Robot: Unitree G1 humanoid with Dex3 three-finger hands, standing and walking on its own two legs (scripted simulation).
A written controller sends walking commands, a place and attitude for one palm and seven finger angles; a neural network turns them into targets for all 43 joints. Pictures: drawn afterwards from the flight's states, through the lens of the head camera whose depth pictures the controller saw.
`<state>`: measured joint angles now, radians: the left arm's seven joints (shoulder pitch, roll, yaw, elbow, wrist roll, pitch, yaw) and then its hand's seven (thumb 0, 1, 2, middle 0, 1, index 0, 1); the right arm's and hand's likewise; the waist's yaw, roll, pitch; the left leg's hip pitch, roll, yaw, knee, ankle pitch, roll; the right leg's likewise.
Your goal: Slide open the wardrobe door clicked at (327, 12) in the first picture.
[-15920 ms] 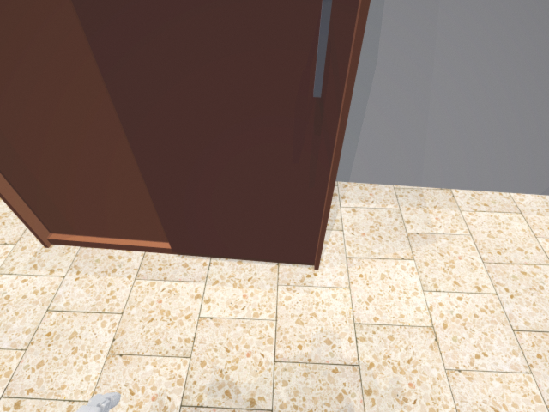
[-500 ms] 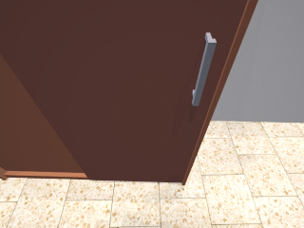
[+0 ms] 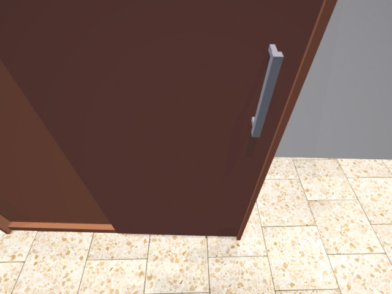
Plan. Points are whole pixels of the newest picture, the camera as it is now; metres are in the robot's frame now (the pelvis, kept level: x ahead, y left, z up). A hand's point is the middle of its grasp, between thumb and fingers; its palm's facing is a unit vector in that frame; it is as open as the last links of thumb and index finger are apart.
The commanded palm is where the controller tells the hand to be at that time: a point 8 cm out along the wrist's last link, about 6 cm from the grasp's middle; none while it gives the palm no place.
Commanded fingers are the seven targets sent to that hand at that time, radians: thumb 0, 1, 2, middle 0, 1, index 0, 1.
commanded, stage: look again from close up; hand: right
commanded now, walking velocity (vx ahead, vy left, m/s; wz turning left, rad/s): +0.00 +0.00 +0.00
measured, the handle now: (263, 95) +0.48 -0.11 +0.17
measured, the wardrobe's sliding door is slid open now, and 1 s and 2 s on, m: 0.00 0.00 0.00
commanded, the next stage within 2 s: raise the hand with hooked fingers in 0.14 s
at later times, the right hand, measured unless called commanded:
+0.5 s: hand (310, 248) +0.21 -0.19 +0.04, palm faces +0.13 +0.99 -0.07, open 7.8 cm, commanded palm +0.11 -0.25 -0.03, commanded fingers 0.00 -0.57 -0.76 0.22 0.51 0.22 0.51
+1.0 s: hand (334, 262) +0.19 -0.22 +0.03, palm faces -0.09 +1.00 -0.05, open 10.6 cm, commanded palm +0.14 -0.28 +0.05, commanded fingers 0.00 0.01 -0.51 0.27 0.88 0.27 0.88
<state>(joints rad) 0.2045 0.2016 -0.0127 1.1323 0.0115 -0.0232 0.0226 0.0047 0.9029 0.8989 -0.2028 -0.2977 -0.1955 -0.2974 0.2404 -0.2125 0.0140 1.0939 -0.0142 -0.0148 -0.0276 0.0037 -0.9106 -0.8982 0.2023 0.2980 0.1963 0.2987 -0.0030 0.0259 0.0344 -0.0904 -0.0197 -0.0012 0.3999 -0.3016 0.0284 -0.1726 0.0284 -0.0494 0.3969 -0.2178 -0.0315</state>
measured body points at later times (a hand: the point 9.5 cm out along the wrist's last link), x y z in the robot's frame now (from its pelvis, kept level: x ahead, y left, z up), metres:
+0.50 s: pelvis -0.03 +0.01 -0.03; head -0.03 +0.03 +0.42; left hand +0.14 +0.26 -0.12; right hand +0.20 -0.24 +0.04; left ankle -0.05 +0.10 -0.74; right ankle +0.00 -0.10 -0.74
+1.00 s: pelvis -0.04 +0.00 -0.04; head -0.02 +0.00 +0.41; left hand +0.13 +0.22 -0.11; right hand +0.19 -0.28 +0.04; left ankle -0.06 +0.10 -0.74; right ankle +0.00 -0.10 -0.74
